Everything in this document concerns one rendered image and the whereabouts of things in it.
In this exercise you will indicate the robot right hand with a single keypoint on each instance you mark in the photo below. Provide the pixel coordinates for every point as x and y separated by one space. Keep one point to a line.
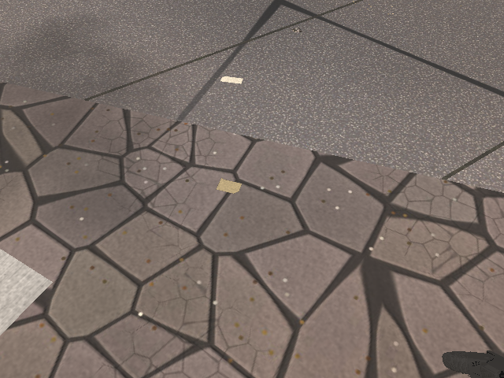
477 365

